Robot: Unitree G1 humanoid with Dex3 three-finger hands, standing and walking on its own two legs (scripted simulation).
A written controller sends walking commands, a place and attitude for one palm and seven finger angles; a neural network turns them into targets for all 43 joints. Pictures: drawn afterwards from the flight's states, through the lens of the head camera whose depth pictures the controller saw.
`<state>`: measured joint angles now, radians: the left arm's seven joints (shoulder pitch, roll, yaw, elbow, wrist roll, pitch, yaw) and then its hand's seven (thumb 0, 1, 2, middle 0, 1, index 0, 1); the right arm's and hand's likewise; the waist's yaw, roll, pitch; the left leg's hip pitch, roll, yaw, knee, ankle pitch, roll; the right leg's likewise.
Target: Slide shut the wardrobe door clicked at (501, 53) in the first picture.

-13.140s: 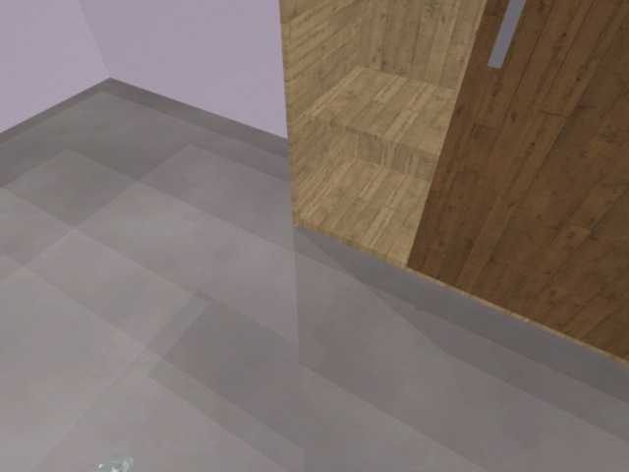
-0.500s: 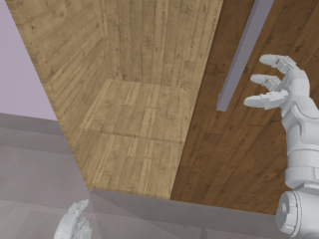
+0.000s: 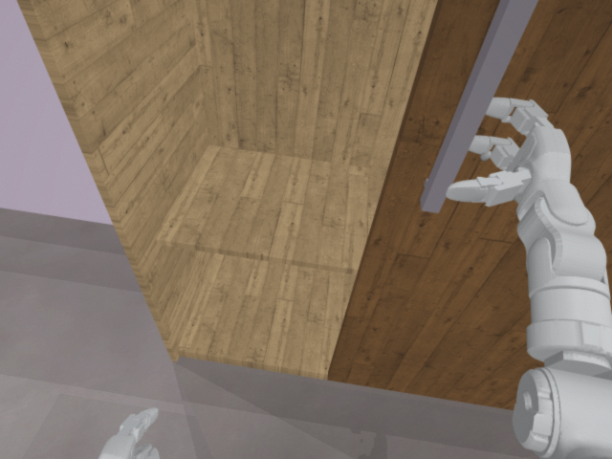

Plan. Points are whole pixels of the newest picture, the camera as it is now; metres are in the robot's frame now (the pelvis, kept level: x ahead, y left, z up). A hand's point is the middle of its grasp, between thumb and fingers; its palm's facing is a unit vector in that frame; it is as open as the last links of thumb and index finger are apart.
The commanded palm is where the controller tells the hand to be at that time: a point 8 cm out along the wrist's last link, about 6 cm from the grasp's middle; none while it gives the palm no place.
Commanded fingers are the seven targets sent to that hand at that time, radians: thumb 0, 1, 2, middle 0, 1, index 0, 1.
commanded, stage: feel for the door with the fingertips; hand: right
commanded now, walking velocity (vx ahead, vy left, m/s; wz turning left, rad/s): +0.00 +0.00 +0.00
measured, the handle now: (466, 106) +0.49 -0.14 +0.26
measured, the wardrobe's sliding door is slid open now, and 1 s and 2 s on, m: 0.50 0.50 0.50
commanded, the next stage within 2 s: slide the fingers in behind the handle in 0.50 s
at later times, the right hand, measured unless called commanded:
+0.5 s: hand (477, 146) +0.44 -0.15 +0.24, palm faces +0.06 +1.00 -0.02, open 14.0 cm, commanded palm +0.42 -0.20 +0.23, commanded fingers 0.00 0.50 -0.30 0.30 1.20 0.30 1.20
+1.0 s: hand (482, 154) +0.43 -0.15 +0.23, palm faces +0.05 +1.00 -0.01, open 14.0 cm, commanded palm +0.40 -0.20 +0.23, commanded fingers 0.00 0.50 -0.30 0.30 1.20 0.30 1.20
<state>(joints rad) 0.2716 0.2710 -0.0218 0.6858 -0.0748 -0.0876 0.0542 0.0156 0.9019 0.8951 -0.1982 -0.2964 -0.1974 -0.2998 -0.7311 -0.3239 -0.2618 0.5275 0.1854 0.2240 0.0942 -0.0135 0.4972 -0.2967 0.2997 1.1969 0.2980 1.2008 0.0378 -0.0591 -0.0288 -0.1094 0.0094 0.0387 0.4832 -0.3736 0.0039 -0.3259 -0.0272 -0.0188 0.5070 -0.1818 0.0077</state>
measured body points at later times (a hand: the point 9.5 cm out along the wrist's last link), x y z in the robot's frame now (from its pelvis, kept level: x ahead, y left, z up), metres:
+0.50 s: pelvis +0.00 +0.01 +0.00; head -0.01 +0.03 +0.45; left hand +0.13 +0.26 -0.11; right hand +0.43 -0.20 +0.24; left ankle -0.07 +0.11 -0.73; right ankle +0.05 -0.13 -0.73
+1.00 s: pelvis +0.00 +0.00 +0.00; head -0.01 +0.02 +0.45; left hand +0.11 +0.26 -0.11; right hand +0.42 -0.21 +0.24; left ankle -0.07 +0.11 -0.73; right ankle +0.05 -0.13 -0.73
